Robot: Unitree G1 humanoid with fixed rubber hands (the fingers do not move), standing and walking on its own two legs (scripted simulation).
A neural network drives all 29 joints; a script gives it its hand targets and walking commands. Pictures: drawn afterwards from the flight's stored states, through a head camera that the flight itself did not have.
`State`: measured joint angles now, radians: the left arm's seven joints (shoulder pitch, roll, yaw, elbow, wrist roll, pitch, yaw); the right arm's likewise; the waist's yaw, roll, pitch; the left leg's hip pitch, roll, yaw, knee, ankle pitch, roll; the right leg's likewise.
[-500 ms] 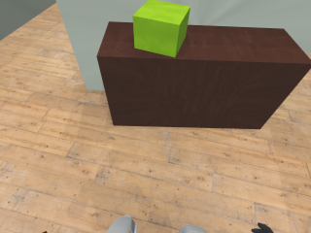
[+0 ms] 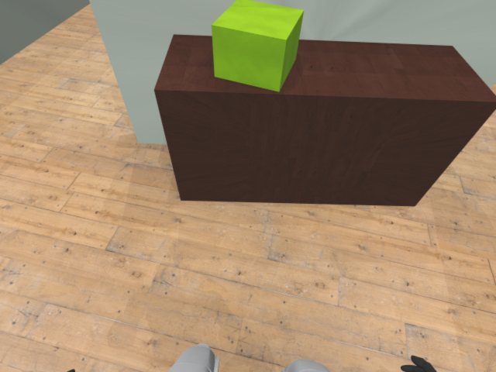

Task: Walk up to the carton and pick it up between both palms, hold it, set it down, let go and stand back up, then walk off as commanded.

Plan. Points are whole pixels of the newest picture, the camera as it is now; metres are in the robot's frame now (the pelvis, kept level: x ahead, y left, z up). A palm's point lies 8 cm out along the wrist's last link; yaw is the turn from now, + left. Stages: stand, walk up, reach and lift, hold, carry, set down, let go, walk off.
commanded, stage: stand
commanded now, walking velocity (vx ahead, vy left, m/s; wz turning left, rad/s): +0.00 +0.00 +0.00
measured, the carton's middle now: (258, 44) +1.08 -0.03 -0.02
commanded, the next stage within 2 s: none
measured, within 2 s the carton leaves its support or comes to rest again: neither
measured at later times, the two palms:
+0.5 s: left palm out of the picture +0.07 +0.31 -0.11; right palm out of the picture +0.09 -0.31 -0.10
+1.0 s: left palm out of the picture +0.07 +0.30 -0.11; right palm out of the picture +0.09 -0.31 -0.10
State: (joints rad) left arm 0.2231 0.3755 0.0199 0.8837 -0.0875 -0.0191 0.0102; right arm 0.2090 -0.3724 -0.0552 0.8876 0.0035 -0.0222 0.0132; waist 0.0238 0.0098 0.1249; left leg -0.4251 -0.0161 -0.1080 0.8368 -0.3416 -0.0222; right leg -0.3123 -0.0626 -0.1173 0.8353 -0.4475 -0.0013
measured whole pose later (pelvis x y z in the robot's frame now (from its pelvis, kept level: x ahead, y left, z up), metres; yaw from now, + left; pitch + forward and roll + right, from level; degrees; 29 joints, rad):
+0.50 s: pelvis +0.00 +0.00 +0.00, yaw +0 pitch -4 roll -1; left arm 0.22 0.38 0.02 0.88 -0.09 -0.02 0.01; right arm 0.21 -0.37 -0.06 0.89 0.00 -0.02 0.01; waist 0.02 0.01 0.12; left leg -0.43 -0.02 -0.11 0.84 -0.34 -0.02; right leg -0.31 -0.06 -0.12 0.83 -0.45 0.00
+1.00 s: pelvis +0.00 +0.00 +0.00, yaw +0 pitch -4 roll -1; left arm 0.22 0.38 0.02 0.88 -0.09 -0.02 0.01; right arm 0.21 -0.37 -0.06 0.89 0.00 -0.02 0.01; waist 0.02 0.01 0.12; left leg -0.43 -0.02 -0.11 0.84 -0.34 -0.02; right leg -0.31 -0.06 -0.12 0.83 -0.45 0.00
